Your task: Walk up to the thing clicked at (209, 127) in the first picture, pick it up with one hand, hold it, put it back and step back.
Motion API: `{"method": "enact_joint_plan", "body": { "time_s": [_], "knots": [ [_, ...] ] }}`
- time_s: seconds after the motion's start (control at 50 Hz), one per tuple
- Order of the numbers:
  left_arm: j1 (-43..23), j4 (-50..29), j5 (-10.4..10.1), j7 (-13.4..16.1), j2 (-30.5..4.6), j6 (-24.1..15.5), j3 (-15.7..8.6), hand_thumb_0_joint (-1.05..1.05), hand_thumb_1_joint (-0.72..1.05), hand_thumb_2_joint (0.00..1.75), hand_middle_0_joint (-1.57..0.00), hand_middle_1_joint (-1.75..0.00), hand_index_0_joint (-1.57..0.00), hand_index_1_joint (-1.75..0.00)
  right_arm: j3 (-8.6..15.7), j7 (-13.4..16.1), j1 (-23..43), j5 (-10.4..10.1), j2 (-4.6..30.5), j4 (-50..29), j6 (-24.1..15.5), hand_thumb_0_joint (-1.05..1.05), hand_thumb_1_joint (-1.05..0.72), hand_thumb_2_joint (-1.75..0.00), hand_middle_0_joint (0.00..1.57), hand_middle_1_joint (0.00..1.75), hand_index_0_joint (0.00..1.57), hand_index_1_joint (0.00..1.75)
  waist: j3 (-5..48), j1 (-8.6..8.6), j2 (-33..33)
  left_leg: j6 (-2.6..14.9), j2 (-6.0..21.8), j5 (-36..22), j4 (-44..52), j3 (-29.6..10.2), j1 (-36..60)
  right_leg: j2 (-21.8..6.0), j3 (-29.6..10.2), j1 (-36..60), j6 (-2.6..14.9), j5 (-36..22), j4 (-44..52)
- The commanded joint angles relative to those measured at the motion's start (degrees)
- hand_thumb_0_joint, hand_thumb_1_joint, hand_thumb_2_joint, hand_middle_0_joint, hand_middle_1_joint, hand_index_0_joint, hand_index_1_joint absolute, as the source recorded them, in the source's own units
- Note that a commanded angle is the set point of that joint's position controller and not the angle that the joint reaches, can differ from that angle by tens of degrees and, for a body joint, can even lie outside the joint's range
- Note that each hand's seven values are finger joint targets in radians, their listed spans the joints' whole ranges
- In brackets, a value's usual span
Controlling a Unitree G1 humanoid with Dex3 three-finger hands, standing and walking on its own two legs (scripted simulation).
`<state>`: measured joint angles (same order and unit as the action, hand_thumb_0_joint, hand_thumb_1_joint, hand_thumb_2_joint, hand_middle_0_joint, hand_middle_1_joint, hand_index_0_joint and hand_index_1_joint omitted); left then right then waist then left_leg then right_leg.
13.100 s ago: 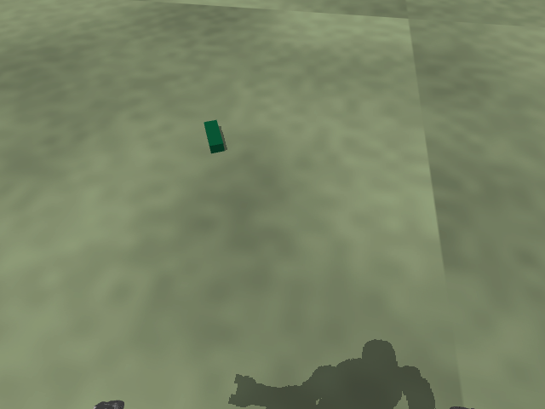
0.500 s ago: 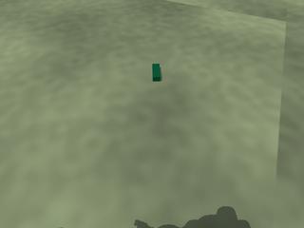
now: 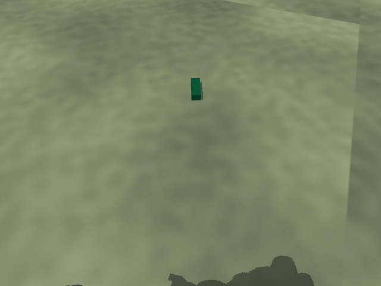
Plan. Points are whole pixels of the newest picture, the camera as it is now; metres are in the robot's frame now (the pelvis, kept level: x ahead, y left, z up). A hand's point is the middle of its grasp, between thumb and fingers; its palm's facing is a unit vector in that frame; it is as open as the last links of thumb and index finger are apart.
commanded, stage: stand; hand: left
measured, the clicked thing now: (195, 88) +1.59 -0.01 -0.75
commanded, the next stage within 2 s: walk up in 0.34 s
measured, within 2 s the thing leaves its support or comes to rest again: neither
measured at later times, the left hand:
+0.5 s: hand out of the picture +0.08 +0.28 -0.16, palm faces -0.19 -0.90 -0.38, open 7.4 cm
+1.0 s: hand (123, 177) +0.40 +0.22 -0.12, palm faces -0.45 -0.73 -0.51, open 7.4 cm
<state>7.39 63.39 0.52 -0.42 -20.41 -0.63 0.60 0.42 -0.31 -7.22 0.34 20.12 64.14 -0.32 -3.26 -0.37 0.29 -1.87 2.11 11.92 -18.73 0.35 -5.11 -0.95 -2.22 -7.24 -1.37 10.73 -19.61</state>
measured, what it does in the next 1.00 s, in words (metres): walks ahead, turning right: right foot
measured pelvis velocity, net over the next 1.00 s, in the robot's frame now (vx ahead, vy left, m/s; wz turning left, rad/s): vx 0.21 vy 0.00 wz -0.56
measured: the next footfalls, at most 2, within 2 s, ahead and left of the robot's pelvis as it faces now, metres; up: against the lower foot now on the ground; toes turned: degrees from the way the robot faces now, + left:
right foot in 0.74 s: +0.16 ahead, -0.16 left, +0.00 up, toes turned -30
left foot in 1.18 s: +0.57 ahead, +0.06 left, +0.00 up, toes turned -36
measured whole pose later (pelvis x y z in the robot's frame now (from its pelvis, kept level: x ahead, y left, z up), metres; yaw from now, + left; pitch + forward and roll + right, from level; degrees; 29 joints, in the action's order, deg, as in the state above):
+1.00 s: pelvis +0.21 +0.00 -0.02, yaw -32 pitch -5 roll -2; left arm 19.9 51.5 -0.7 1.4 -21.7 -4.6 -0.9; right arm 4.2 -8.2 -10.0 3.1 27.2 42.4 1.9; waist -4.0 -1.1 10.1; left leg -0.3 7.0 17.3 -58.1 -6.1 -33.7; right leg -1.0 -2.2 -9.7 -1.7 18.4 -32.5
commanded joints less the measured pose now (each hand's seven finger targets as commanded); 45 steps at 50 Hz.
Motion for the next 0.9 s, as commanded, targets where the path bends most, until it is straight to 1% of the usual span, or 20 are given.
{"method": "enact_joint_plan", "body": {
  "time_s": [0.0,0.3,0.32,0.36,0.4,0.44,0.46,0.48,0.5,0.56,0.6,0.64,0.68,0.7,0.72,0.74,0.76,0.78,0.8,0.88],
  "knots": [
    [-1.66,-3.06,-0.11,1.08,-12.57,-0.95,-2.78,0.00,0.90,0.90,-0.20,-0.30,-0.20,-0.30,2.39,0.67,0.86,0.10,12.18,-3.53,-1.11,0.00,-0.90,-0.90,0.20,0.30,0.20,0.30,5.14,0.09,-0.28,2.72,5.71,-11.30,2.49,-3.80,1.22,-5.99,-3.82,1.40,2.89,-12.78,1.51],
    [-1.84,-3.08,0.04,1.13,-12.25,-1.01,-2.71,0.00,0.90,0.90,-0.20,-0.30,-0.20,-0.30,2.45,0.61,1.58,0.12,12.15,-3.89,-0.90,0.00,-0.90,-0.90,0.20,0.30,0.20,0.30,3.97,0.12,0.05,2.75,5.39,-8.77,2.80,-3.63,0.50,-5.75,-3.42,0.92,2.49,-10.63,2.64],
    [5.07,-6.97,0.06,-0.33,-21.32,-0.95,-6.68,0.00,0.90,0.90,-0.20,-0.30,-0.20,-0.30,8.02,-1.88,4.99,2.46,21.66,-12.69,-2.03,0.00,-0.90,-0.90,0.20,0.30,0.20,0.30,4.46,0.20,5.63,5.19,3.51,22.16,-9.44,0.84,3.60,-6.83,-14.70,-9.77,7.39,15.89,-0.35],
    [1.60,-7.71,0.43,-1.02,-20.19,-0.94,-7.04,0.00,0.90,0.90,-0.20,-0.30,-0.20,-0.30,7.50,-3.53,3.12,2.96,18.13,-13.55,-1.27,0.00,-0.90,-0.90,0.20,0.30,0.20,0.30,-0.91,-2.45,-1.06,6.42,0.11,27.87,-16.17,-0.33,2.10,-7.88,-22.17,-23.07,7.32,31.89,5.27],
    [-5.34,-10.71,0.78,-0.78,-19.44,-1.71,-7.72,0.00,0.90,0.90,-0.20,-0.30,-0.20,-0.30,7.51,-4.60,-2.89,2.41,15.33,-14.26,-0.85,0.00,-0.90,-0.90,0.20,0.30,0.20,0.30,-1.56,-6.19,-7.52,6.43,-1.14,19.53,-19.76,-3.96,1.33,-7.53,-26.01,-26.97,7.91,30.63,4.84],
    [-11.01,-13.45,0.73,-0.62,-17.04,-2.06,-7.00,0.00,0.90,0.90,-0.20,-0.30,-0.20,-0.30,8.74,-4.61,-11.63,1.94,15.73,-13.64,-0.80,0.00,-0.90,-0.90,0.20,0.30,0.20,0.30,-0.49,-12.06,-6.52,7.57,-0.29,14.98,-4.48,-2.98,17.85,-1.23,-14.56,-39.66,2.86,22.31,1.59],
    [-14.55,-15.65,0.47,-0.47,-13.24,-2.18,-6.08,0.00,0.90,0.90,-0.20,-0.30,-0.20,-0.30,10.27,-3.85,-17.26,2.02,20.29,-12.78,-1.13,0.00,-0.90,-0.90,0.20,0.30,0.20,0.30,2.09,-16.15,7.50,10.55,12.55,23.42,11.28,-14.65,29.21,6.51,1.06,-49.78,-2.28,17.98,-13.82],
    [-10.55,-14.68,0.60,0.15,-12.71,-2.10,-6.23,0.00,0.90,0.90,-0.20,-0.30,-0.20,-0.30,10.53,-3.62,-8.31,1.87,21.80,-15.35,-1.36,0.00,-0.90,-0.90,0.20,0.30,0.20,0.30,1.85,-10.46,13.46,13.21,23.03,23.29,11.94,-24.31,18.82,2.00,2.42,-47.35,1.04,18.31,-30.76],
    [-5.09,-13.87,0.36,0.12,-15.71,-1.67,-6.59,0.00,0.90,0.90,-0.20,-0.30,-0.20,-0.30,9.83,-3.83,-0.06,1.54,20.50,-18.70,-1.44,0.00,-0.90,-0.90,0.20,0.30,0.20,0.30,2.37,-5.31,8.39,15.07,23.95,23.76,11.73,-22.17,9.60,-2.52,3.21,-38.21,1.04,15.66,-34.93],
    [-1.89,-10.49,-1.07,-1.59,-17.43,-1.94,-6.93,0.00,0.90,0.90,-0.20,-0.30,-0.20,-0.30,8.72,-4.24,0.38,2.82,17.33,-19.87,-2.47,0.00,-0.90,-0.90,0.20,0.30,0.20,0.30,-0.67,-3.91,5.96,12.98,15.21,20.58,9.18,-11.18,6.67,-5.02,2.48,-30.68,1.62,12.34,-30.28],
    [2.10,-10.45,-1.19,-2.27,-16.53,-2.18,-6.75,0.00,0.90,0.90,-0.20,-0.30,-0.20,-0.30,8.83,-4.68,2.76,2.76,17.77,-20.76,-2.71,0.00,-0.90,-0.90,0.20,0.30,0.20,0.30,-0.59,-1.72,7.07,11.98,12.86,11.14,5.43,-2.51,10.05,-6.00,5.64,-28.42,2.02,8.27,-27.17],
    [1.63,-11.55,-1.17,-2.20,-15.67,-2.53,-6.33,0.00,0.90,0.90,-0.20,-0.30,-0.20,-0.30,8.80,-5.17,0.52,2.96,17.65,-21.08,-2.13,0.00,-0.90,-0.90,0.20,0.30,0.20,0.30,-1.07,-2.90,7.75,10.92,10.78,1.47,1.22,3.67,9.28,-5.24,9.07,-24.37,2.19,6.29,-22.15],
    [5.70,-11.47,-1.25,-1.40,-16.17,-2.76,-6.81,0.00,0.90,0.90,-0.20,-0.30,-0.20,-0.30,8.95,-5.24,1.72,3.23,18.45,-22.47,-1.58,0.00,-0.90,-0.90,0.20,0.30,0.20,0.30,1.24,0.65,7.66,8.98,8.97,-14.44,-8.69,9.94,1.09,-2.17,13.87,-9.63,3.17,6.12,-16.77],
    [13.47,-9.26,-1.46,-0.79,-17.22,-2.85,-7.49,0.00,0.90,0.90,-0.20,-0.30,-0.20,-0.30,8.92,-5.12,2.89,3.16,18.60,-23.60,-1.12,0.00,-0.90,-0.90,0.20,0.30,0.20,0.30,4.98,4.82,4.29,7.46,6.97,-20.06,-21.30,12.64,-5.19,-0.53,14.34,2.52,4.32,2.61,-13.14],
    [23.84,-7.01,-1.39,0.25,-20.57,-3.15,-9.03,0.00,0.90,0.90,-0.20,-0.30,-0.20,-0.30,8.23,-5.08,1.97,3.27,17.00,-24.78,-0.88,0.00,-0.90,-0.90,0.20,0.30,0.20,0.30,10.14,9.42,-3.34,5.98,3.72,-14.89,-37.55,12.74,-14.98,0.28,11.15,16.48,5.13,3.88,-11.69],
    [29.14,-6.47,-0.83,1.61,-23.77,-2.95,-10.35,0.00,0.90,0.90,-0.20,-0.30,-0.20,-0.30,6.84,-5.52,1.19,3.18,13.50,-26.17,-0.77,0.00,-0.90,-0.90,0.20,0.30,0.20,0.30,8.40,10.87,-13.42,4.62,-1.61,17.87,-47.25,8.74,-33.46,-7.21,-5.54,27.69,7.82,11.86,-7.43],
    [26.61,-9.23,-0.61,2.69,-27.60,-2.56,-10.97,0.00,0.90,0.90,-0.20,-0.30,-0.20,-0.30,6.06,-6.33,0.51,2.35,13.67,-28.30,-0.20,0.00,-0.90,-0.90,0.20,0.30,0.20,0.30,9.47,8.94,-15.25,2.65,-3.36,24.22,-54.31,0.18,-42.63,-19.31,-33.91,26.67,12.87,28.24,2.48],
    [21.53,-11.72,-1.15,3.12,-28.38,-2.68,-10.48,0.00,0.90,0.90,-0.20,-0.30,-0.20,-0.30,7.13,-6.61,1.91,2.17,17.75,-28.66,-0.06,0.00,-0.90,-0.90,0.20,0.30,0.20,0.30,9.98,7.21,-9.85,2.14,-0.24,21.28,-56.22,-9.08,-42.03,-24.42,-48.71,20.39,18.22,36.14,8.16],
    [15.50,-13.57,-1.16,3.46,-27.64,-2.75,-9.91,0.00,0.90,0.90,-0.20,-0.30,-0.20,-0.30,7.67,-6.49,4.57,2.11,19.69,-28.02,-0.02,0.00,-0.90,-0.90,0.20,0.30,0.20,0.30,4.65,5.38,-4.46,2.05,3.17,19.05,-56.15,-11.14,-42.56,-24.14,-45.52,13.81,19.39,37.62,8.82],
    [8.21,-16.36,-1.91,4.11,-22.67,-4.75,-8.37,0.00,0.90,0.90,-0.20,-0.30,-0.20,-0.30,7.28,-6.39,-2.26,2.57,18.29,-25.71,0.75,0.00,-0.90,-0.90,0.20,0.30,0.20,0.30,-4.94,-1.87,-1.17,2.11,6.00,9.21,-44.21,-8.58,-32.98,-14.26,-19.24,-6.07,11.45,16.17,4.79]
  ]
}}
